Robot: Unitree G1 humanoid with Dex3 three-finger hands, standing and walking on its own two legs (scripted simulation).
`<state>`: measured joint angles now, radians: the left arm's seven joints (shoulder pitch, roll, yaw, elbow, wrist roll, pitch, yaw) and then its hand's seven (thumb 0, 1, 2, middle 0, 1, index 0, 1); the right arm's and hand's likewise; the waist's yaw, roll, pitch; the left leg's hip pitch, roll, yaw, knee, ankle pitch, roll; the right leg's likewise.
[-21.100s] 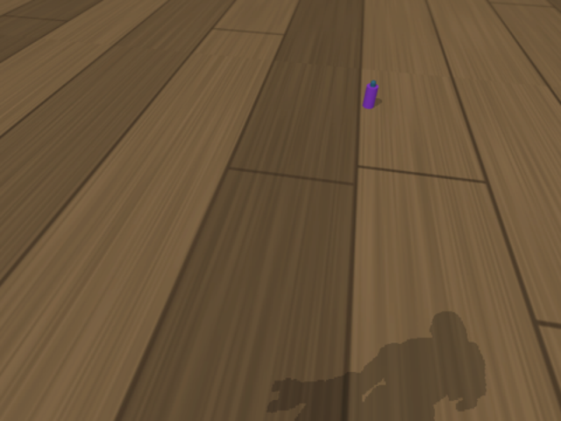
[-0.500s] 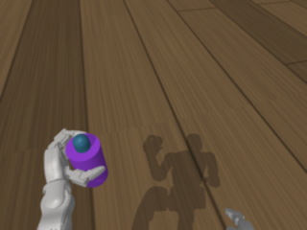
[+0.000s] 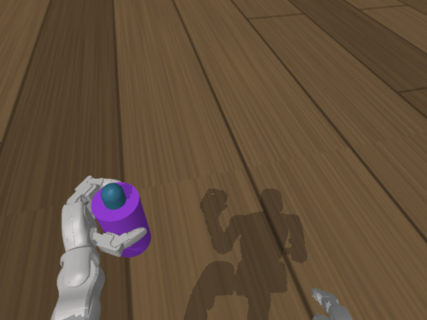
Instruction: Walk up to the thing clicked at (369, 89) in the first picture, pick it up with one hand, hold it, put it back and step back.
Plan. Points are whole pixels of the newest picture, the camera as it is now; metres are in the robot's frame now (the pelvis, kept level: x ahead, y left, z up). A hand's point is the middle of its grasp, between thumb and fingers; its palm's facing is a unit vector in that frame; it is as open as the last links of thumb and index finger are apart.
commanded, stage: hold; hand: left
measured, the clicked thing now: (122, 217) +0.31 +0.16 +0.04
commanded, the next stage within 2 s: crouch in 0.74 s
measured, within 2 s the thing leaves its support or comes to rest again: neither
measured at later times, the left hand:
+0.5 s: hand (111, 216) +0.31 +0.18 +0.04, palm faces +0.27 -0.96 -0.03, open 11.1 cm
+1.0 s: hand (109, 215) +0.31 +0.19 +0.04, palm faces +0.28 -0.96 -0.02, open 11.1 cm
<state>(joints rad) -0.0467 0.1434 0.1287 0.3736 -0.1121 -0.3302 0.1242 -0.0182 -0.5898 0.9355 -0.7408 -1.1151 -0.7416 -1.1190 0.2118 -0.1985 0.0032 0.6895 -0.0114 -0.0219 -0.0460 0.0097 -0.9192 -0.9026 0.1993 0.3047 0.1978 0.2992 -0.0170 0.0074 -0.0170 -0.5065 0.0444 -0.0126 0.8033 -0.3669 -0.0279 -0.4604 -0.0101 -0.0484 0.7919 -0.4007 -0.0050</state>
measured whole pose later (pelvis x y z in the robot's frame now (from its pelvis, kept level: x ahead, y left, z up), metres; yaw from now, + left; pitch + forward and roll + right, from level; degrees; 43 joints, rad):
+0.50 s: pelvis +0.00 +0.00 +0.00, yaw +0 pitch +4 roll -1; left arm -0.02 0.14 0.13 0.35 -0.11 -0.33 0.12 -0.02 -0.60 0.95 -0.74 -1.12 -0.74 -1.13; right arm 0.22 -0.20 0.00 0.69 -0.01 -0.02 -0.05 0.01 -0.93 -0.90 0.20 0.30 0.20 0.30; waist -0.02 0.01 -0.02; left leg -0.50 0.04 -0.01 0.80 -0.37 -0.03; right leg -0.45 -0.01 -0.05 0.79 -0.40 0.00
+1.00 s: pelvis +0.00 +0.01 +0.00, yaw +0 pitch +4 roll -1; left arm -0.05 0.14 0.14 0.39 -0.12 -0.35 0.13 -0.02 -0.61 0.96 -0.75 -1.12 -0.75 -1.13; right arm 0.22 -0.19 0.00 0.69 -0.01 -0.03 -0.04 0.01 -0.90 -0.90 0.20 0.30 0.20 0.30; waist -0.02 0.00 -0.02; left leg -0.52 0.04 -0.01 0.82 -0.37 -0.02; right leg -0.46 -0.01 -0.05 0.79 -0.39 0.00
